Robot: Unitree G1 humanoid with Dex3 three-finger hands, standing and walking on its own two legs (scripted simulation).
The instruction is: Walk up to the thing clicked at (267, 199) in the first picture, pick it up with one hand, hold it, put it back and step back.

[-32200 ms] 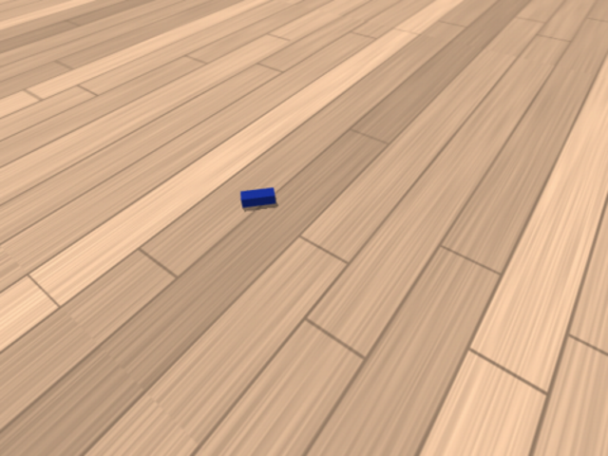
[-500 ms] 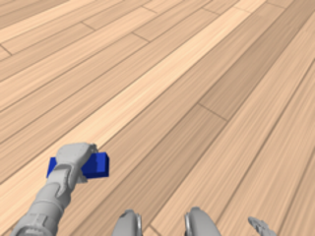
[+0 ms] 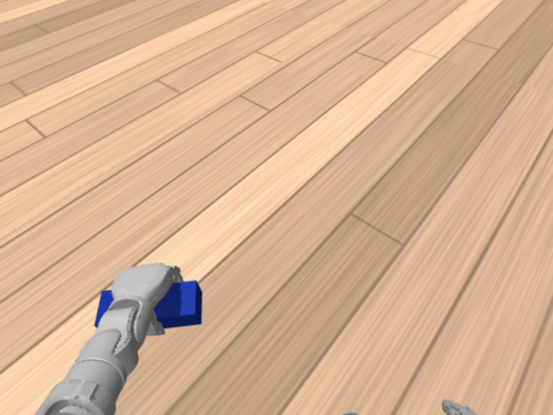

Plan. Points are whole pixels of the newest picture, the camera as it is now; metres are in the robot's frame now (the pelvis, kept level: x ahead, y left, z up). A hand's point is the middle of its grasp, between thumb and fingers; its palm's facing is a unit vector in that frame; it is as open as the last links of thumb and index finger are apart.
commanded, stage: hold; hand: left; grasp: from above
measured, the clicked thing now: (152, 307) +0.33 +0.24 -0.09
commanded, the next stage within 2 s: crouch in 1.86 s
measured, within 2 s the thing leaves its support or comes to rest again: neither
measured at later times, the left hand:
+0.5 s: hand (153, 296) +0.32 +0.21 -0.03, palm faces -0.45 -0.04 -0.89, open 9.1 cm
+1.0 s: hand (152, 298) +0.31 +0.20 -0.01, palm faces -0.44 -0.04 -0.90, open 9.1 cm
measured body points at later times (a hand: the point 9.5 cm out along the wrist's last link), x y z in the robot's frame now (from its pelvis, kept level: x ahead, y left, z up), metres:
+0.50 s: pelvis +0.01 -0.01 +0.02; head +0.04 -0.02 +0.47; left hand +0.34 +0.21 +0.02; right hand +0.13 -0.27 -0.10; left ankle +0.02 +0.12 -0.71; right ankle +0.02 -0.15 -0.71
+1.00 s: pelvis +0.01 -0.01 +0.03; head +0.02 -0.03 +0.48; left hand +0.33 +0.20 +0.04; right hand +0.15 -0.27 -0.09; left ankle +0.02 +0.12 -0.71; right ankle +0.02 -0.15 -0.71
